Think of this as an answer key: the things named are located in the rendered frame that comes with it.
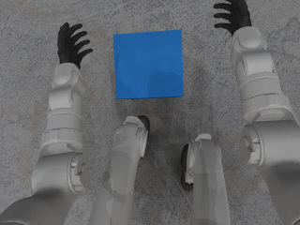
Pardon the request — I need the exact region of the robot left forearm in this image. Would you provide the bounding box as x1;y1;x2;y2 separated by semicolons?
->
31;63;86;191

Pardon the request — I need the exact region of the robot right shin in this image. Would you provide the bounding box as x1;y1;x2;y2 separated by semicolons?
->
185;133;222;184

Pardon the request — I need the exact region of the robot left shin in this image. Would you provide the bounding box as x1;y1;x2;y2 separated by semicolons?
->
113;116;144;140

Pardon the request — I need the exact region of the right robot upper arm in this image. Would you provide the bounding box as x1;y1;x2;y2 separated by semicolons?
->
239;120;300;225

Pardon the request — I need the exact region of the carton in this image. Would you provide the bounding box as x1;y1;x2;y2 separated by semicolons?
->
112;29;184;99

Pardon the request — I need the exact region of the left robot hand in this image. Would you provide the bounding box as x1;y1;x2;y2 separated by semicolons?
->
57;22;93;69

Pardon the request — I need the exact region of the left robot upper arm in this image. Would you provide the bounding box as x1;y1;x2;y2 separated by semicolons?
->
0;151;92;225

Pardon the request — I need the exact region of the robot right forearm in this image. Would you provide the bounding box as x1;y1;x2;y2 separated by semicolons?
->
230;26;300;127

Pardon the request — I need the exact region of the robot shin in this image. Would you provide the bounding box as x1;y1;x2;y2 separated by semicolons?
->
113;116;144;140
185;133;222;184

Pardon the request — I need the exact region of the right robot hand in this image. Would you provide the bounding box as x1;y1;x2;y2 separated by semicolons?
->
213;0;252;36

